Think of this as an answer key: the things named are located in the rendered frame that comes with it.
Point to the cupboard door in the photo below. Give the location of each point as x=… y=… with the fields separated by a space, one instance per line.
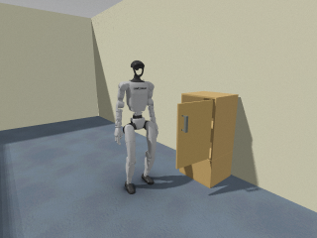
x=194 y=146

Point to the robot right shin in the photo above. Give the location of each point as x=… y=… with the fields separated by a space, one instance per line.
x=130 y=169

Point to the handle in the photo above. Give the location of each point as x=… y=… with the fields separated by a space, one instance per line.
x=185 y=125

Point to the robot right upper arm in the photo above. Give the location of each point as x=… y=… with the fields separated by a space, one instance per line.
x=122 y=87

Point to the right robot hand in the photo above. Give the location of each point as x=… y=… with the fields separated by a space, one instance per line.
x=118 y=133

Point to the robot left foot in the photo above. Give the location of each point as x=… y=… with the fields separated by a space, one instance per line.
x=147 y=179

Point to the robot left upper arm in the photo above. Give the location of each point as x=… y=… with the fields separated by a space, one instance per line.
x=150 y=93

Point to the robot left forearm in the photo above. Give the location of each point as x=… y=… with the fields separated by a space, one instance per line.
x=152 y=113

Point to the left robot hand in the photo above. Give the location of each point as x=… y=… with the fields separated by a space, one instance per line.
x=157 y=129

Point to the robot right forearm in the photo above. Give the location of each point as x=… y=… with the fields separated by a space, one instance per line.
x=118 y=117

